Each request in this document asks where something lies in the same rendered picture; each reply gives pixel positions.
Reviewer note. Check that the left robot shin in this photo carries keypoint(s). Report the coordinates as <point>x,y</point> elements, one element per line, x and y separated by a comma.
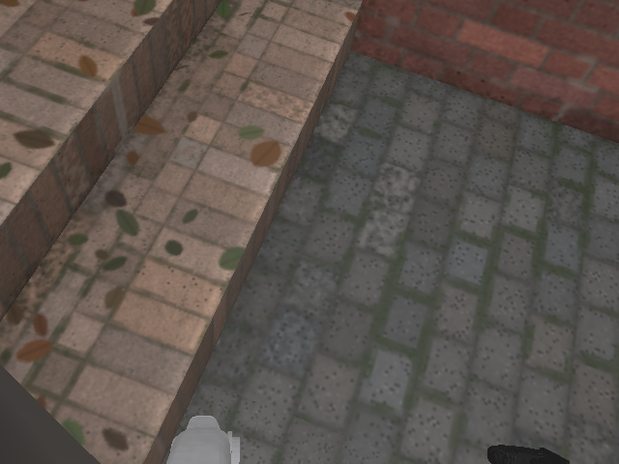
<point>201,421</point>

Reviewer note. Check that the robot right hand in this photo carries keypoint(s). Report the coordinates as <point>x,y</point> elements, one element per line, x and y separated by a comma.
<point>502,454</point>

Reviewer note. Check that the robot left thigh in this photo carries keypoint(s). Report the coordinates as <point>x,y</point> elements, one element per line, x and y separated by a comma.
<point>205,445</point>

